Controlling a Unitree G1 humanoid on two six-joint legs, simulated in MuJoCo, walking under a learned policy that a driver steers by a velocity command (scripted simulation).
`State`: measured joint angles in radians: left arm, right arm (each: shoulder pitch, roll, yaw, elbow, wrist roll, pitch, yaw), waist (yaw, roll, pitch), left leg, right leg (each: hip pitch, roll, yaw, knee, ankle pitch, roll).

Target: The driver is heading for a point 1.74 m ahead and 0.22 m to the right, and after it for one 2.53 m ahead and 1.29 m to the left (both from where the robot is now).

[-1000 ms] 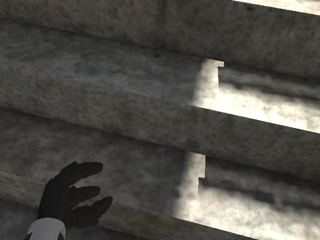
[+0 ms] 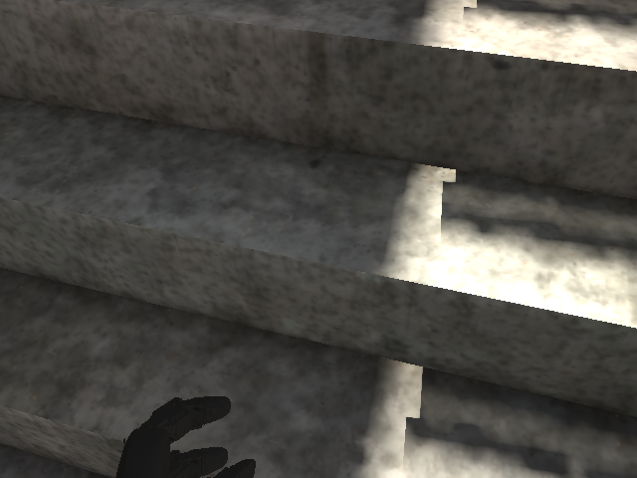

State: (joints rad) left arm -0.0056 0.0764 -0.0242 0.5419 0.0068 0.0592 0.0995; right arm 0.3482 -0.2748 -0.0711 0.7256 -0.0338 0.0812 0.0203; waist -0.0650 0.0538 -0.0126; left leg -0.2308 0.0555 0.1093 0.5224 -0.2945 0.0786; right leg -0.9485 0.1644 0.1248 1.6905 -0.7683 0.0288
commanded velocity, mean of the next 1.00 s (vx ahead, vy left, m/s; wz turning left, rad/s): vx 0.15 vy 0.00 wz -0.35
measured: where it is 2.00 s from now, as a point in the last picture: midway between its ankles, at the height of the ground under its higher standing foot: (378, 398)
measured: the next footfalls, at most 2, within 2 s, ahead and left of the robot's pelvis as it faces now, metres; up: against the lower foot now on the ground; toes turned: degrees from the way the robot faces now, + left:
right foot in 0.32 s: -0.05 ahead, -0.18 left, +0.20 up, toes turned -19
left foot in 0.64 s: -0.06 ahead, +0.05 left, +0.00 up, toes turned -20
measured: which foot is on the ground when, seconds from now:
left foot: down 0.00-0.40, up 0.42-0.62, down 0.64-1.00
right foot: down 0.00-0.02, up 0.04-0.30, down 0.32-0.58, up 0.60-0.96, down 0.98-1.00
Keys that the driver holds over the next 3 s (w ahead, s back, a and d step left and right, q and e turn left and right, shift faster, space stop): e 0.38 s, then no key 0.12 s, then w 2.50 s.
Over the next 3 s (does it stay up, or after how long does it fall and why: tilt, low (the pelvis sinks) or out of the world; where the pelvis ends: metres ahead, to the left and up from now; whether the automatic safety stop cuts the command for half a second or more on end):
stays up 0.92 -0.06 0.82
